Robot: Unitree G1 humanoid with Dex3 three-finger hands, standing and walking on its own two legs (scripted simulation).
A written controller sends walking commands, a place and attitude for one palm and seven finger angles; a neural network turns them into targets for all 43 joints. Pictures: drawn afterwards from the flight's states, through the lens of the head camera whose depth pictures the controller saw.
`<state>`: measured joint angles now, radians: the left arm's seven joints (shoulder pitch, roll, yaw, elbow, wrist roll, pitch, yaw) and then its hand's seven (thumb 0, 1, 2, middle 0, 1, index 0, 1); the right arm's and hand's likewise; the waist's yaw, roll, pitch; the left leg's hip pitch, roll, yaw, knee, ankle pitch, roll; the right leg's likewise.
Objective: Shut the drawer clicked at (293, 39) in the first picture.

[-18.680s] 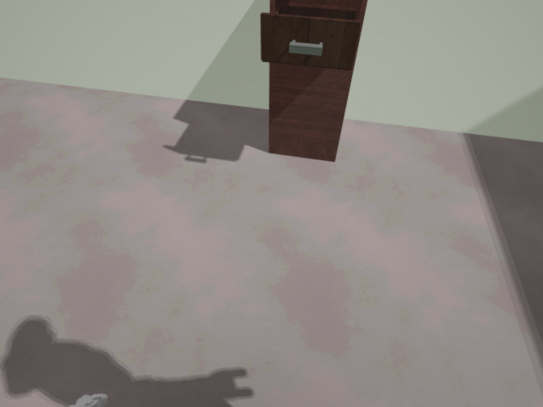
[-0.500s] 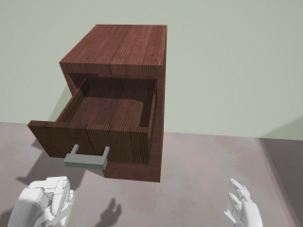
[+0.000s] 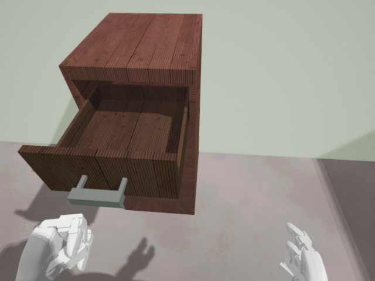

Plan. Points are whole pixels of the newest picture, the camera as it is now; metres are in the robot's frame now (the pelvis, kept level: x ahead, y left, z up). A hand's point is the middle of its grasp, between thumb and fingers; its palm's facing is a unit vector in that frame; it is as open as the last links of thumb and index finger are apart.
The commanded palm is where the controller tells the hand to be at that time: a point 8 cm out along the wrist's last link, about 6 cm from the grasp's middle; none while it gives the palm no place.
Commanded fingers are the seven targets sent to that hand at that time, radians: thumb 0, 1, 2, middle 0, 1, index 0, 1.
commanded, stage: bring the fist close to the handle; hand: left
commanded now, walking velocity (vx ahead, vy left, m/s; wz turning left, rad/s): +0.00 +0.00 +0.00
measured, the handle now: (100, 189) +0.30 +0.23 +0.03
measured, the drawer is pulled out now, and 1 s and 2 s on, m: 0.28 0.28 0.21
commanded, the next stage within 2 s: push the drawer shut in 0.96 s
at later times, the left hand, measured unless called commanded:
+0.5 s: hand (105, 237) +0.20 +0.18 +0.04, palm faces -0.02 -1.00 -0.04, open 3.3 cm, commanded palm +0.18 +0.24 +0.04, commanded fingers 0.00 0.90 0.90 -1.40 -1.60 -1.40 -1.60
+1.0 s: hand (110, 235) +0.20 +0.17 +0.03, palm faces +0.00 -1.00 -0.06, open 3.3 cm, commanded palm +0.18 +0.24 +0.03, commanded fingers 0.00 0.90 0.90 -1.40 -1.60 -1.40 -1.60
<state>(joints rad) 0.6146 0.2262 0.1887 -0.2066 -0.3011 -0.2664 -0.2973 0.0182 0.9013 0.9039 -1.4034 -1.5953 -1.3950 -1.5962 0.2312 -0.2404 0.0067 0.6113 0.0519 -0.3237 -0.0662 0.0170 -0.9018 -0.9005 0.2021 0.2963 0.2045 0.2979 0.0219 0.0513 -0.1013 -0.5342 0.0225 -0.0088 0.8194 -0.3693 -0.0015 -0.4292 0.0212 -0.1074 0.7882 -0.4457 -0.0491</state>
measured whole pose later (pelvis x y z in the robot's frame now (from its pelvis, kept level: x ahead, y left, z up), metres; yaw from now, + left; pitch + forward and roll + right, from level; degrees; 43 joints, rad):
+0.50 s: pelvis -0.01 +0.02 -0.03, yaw -1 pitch +11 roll -2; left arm 0.48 0.20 0.09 -0.12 -0.24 -0.35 -0.20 0.02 0.90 0.90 -1.40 -1.60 -1.40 -1.60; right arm 0.23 -0.23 0.02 0.55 0.02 -0.21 -0.04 0.02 -0.90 -0.90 0.20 0.30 0.21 0.30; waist -0.01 0.04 -0.12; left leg -0.76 0.01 0.00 1.00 -0.43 0.02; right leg -0.65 0.00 -0.10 0.98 -0.51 -0.03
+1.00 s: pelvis +0.00 +0.01 -0.04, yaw -1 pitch +13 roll -2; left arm 0.51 0.21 0.09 -0.14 -0.23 -0.36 -0.15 0.02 0.90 0.90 -1.40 -1.60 -1.39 -1.60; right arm 0.25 -0.24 0.01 0.51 0.03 -0.13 -0.04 0.02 -0.90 -0.90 0.20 0.30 0.21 0.30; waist -0.02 0.05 -0.14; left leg -0.81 0.02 0.00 1.05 -0.46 0.01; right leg -0.71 0.01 -0.10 1.02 -0.54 -0.04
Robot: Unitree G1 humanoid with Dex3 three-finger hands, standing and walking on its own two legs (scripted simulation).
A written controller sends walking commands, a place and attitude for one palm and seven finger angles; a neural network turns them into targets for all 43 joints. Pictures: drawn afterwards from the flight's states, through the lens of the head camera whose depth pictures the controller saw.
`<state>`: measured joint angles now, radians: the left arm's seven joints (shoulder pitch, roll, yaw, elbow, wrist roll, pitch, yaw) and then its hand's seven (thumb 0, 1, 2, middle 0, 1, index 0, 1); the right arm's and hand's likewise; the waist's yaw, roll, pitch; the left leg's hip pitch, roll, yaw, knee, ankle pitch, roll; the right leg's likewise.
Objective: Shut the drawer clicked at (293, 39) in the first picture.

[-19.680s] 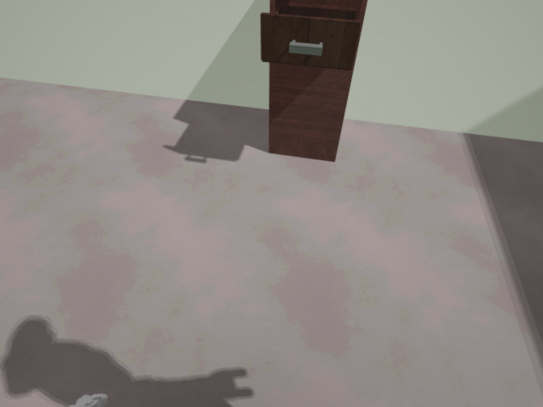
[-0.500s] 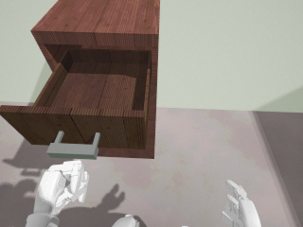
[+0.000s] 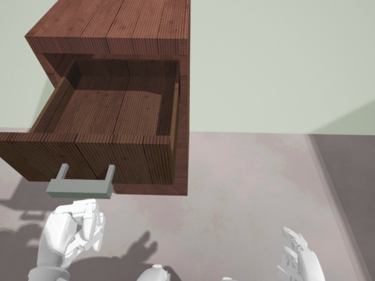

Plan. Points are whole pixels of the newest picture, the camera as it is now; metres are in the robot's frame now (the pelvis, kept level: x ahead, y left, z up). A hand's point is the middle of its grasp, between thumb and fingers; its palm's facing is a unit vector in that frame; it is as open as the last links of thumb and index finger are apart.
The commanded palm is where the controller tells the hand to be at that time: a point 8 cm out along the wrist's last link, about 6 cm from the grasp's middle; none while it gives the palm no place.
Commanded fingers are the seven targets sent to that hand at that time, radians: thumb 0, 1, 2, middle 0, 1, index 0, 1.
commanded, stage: push the drawer shut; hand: left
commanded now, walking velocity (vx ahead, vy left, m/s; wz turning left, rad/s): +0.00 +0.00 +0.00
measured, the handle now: (84, 178) +0.31 +0.22 +0.06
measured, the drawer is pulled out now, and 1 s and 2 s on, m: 0.28 0.21 0.08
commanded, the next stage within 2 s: none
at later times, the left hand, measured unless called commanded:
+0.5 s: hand (98, 216) +0.23 +0.18 +0.06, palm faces +0.00 -1.00 -0.07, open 3.0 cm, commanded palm +0.23 +0.24 +0.07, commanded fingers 0.00 0.90 0.90 -1.40 -1.60 -1.40 -1.60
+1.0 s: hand (104, 184) +0.30 +0.18 +0.06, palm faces -0.02 -1.00 -0.04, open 3.0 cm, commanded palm +0.29 +0.24 +0.07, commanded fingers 0.00 0.90 0.90 -1.40 -1.60 -1.40 -1.60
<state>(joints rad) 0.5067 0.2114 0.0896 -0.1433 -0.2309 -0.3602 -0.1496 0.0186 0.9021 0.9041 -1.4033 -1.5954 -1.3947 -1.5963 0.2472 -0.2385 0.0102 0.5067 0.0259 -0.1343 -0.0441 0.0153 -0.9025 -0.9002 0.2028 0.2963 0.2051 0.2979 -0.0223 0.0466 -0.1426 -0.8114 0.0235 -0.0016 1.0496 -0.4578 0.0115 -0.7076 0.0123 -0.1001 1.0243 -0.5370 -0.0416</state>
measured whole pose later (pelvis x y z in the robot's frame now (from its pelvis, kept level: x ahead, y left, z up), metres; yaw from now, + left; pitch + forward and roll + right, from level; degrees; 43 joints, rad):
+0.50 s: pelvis +0.00 -0.01 +0.00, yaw +1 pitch +12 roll -2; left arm 0.32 0.24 0.14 0.03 -0.27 -0.37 -0.22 -0.02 0.82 0.93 -1.40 -1.60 -1.40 -1.60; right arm 0.24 -0.26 0.02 0.56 0.03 -0.15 -0.06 0.01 -0.90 -0.90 0.20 0.30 0.20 0.30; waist -0.02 0.05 -0.13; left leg -0.81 0.02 -0.02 1.04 -0.44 0.00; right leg -0.70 0.02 -0.12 1.01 -0.53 -0.05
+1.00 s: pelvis -0.02 +0.01 +0.01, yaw +0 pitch +12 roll -2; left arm -0.03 0.26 0.15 0.32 -0.23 -0.34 -0.19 -0.01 0.78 0.92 -1.40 -1.60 -1.40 -1.60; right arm 0.24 -0.26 0.04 0.60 0.03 -0.13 -0.06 0.01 -0.90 -0.90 0.20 0.30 0.21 0.30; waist -0.03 0.04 -0.11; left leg -0.80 0.02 0.00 1.00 -0.41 0.02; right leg -0.70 0.01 -0.09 0.98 -0.49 -0.03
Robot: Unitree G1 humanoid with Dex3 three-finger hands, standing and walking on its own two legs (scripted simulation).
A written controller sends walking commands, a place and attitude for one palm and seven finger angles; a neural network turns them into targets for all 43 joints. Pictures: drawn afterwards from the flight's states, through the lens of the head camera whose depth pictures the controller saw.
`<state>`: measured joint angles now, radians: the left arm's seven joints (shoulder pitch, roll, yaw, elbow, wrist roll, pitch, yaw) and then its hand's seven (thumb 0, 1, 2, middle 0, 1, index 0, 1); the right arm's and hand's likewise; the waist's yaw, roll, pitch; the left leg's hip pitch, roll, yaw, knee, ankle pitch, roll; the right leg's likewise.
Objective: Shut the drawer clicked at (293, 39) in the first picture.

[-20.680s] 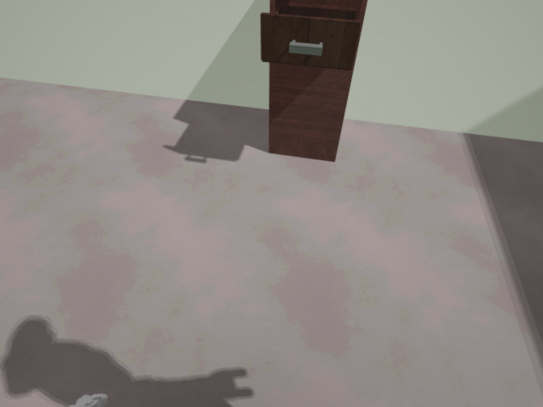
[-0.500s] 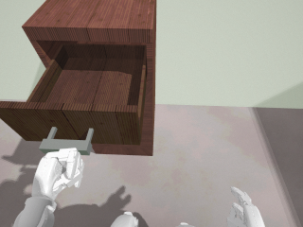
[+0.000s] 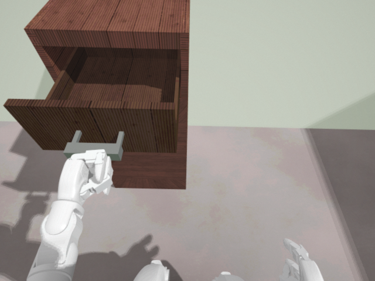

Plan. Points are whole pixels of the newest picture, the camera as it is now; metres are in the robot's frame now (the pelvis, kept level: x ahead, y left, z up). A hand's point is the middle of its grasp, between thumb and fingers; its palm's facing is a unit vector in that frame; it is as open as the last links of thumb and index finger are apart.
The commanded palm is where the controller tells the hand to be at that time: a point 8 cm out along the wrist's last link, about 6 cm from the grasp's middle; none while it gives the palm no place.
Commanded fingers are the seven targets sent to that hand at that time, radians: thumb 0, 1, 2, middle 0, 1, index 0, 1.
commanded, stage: push the drawer shut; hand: left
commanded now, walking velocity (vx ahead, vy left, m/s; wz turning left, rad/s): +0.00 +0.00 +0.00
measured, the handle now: (97, 143) +0.39 +0.22 +0.06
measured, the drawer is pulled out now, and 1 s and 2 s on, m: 0.21 0.08 0.00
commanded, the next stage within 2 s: none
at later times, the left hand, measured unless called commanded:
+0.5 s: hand (117, 150) +0.38 +0.17 +0.05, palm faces +0.00 -1.00 -0.05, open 3.1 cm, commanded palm +0.37 +0.23 +0.06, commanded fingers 0.00 0.90 0.90 -1.40 -1.60 -1.40 -1.60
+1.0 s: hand (121, 127) +0.44 +0.17 +0.05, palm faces +0.01 -1.00 -0.04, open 3.0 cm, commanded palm +0.43 +0.22 +0.06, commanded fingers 0.00 0.90 0.90 -1.40 -1.60 -1.40 -1.60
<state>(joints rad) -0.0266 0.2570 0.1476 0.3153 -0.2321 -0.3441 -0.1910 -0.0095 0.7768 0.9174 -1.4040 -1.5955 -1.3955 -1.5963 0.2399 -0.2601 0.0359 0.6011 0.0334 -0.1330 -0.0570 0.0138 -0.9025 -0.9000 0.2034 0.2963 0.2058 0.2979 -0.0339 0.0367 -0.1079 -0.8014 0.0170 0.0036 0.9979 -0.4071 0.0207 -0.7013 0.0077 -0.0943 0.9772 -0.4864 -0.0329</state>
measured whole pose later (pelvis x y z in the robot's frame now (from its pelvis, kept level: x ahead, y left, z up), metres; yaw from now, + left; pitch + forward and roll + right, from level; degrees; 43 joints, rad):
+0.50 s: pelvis +0.00 +0.00 +0.00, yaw -1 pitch +13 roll -2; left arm -0.30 0.27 0.17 0.58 -0.19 -0.37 -0.14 0.00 0.83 0.94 -1.40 -1.60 -1.40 -1.60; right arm 0.27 -0.26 0.03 0.63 0.03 -0.07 -0.04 0.01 -0.90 -0.90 0.20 0.30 0.21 0.30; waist -0.05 0.03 -0.10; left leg -0.82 0.02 0.02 0.99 -0.41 0.03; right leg -0.72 0.01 -0.08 0.97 -0.48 -0.03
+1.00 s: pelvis +0.00 +0.00 -0.01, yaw -1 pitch +16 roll -2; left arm -0.58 0.35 0.28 0.91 -0.16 -0.41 -0.19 0.00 0.80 0.92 -1.40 -1.60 -1.40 -1.60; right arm 0.32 -0.26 0.03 0.65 0.02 -0.01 -0.02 0.01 -0.90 -0.90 0.20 0.30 0.20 0.30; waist -0.10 0.03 -0.11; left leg -0.89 0.03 0.01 1.02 -0.41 0.02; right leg -0.80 0.02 -0.08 1.00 -0.48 -0.04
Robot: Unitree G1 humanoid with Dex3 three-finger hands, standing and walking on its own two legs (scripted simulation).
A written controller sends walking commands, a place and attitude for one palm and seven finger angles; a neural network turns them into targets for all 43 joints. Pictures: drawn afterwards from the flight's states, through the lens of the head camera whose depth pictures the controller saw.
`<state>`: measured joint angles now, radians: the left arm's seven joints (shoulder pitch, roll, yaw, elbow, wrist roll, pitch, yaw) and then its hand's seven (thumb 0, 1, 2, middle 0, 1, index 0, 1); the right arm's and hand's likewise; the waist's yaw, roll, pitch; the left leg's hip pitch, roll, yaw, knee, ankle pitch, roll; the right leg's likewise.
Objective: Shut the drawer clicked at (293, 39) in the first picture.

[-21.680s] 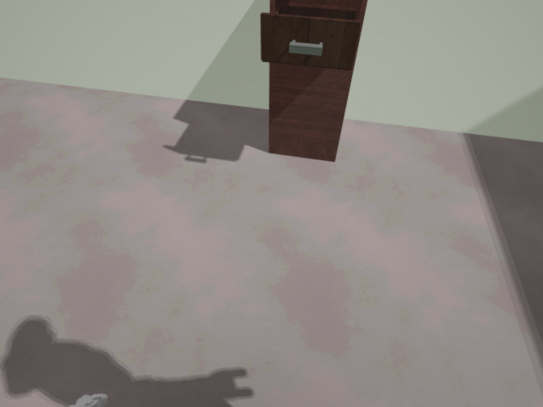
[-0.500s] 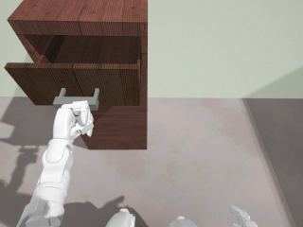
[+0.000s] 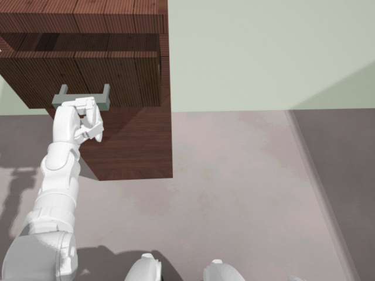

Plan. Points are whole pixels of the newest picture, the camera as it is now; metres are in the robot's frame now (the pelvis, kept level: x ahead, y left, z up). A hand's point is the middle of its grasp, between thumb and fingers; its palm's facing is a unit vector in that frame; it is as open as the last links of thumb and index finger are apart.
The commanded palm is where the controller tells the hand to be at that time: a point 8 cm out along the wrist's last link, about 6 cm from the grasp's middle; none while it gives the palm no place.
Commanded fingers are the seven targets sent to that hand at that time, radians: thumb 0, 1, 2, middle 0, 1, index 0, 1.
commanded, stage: push the drawer shut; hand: left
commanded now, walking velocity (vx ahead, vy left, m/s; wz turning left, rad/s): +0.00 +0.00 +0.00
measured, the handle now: (84, 95) +0.51 +0.23 +0.06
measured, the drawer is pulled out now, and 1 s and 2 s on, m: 0.08 0.00 0.00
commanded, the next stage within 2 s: pull the fist back off the drawer in 1.08 s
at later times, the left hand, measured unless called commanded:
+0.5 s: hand (104, 103) +0.49 +0.18 +0.06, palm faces +0.05 -1.00 -0.05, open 3.1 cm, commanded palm +0.49 +0.23 +0.07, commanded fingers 0.00 0.90 0.90 -1.40 -1.60 -1.40 -1.60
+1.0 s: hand (99, 94) +0.52 +0.20 +0.06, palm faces +0.04 -1.00 -0.05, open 3.0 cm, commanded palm +0.54 +0.23 +0.07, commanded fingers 0.00 0.90 0.90 -1.40 -1.60 -1.40 -1.60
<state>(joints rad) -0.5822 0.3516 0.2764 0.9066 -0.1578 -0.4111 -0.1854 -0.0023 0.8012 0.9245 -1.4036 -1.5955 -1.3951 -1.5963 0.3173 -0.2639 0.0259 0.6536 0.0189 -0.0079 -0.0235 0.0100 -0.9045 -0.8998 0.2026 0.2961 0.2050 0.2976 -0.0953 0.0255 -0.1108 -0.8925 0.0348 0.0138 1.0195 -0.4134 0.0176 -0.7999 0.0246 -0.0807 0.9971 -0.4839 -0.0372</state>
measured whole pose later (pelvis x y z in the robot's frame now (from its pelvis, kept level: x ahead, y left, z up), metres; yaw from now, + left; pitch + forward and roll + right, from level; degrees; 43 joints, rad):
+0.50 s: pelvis +0.00 +0.00 -0.01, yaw -1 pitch +20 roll -3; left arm -0.84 0.45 0.34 1.15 -0.09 -0.43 -0.16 0.02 0.81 0.94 -1.40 -1.60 -1.40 -1.60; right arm 0.35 -0.27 0.03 0.66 0.00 0.03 -0.01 0.01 -0.90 -0.90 0.20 0.30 0.21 0.30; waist -0.16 0.03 -0.12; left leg -1.01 0.04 0.01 1.07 -0.42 0.02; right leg -0.91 0.03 -0.09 1.04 -0.49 -0.04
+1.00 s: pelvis -0.01 +0.01 -0.02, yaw -1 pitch +23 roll -5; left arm -1.00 0.57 0.35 1.27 -0.04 -0.40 -0.17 -0.02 0.63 0.96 -1.40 -1.60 -1.39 -1.60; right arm 0.39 -0.27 0.06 0.67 -0.02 0.02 -0.01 0.01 -0.90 -0.90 0.20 0.30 0.21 0.30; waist -0.21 0.04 -0.12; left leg -1.11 0.05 -0.02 1.12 -0.42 0.03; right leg -0.99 0.04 -0.12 1.06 -0.47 -0.03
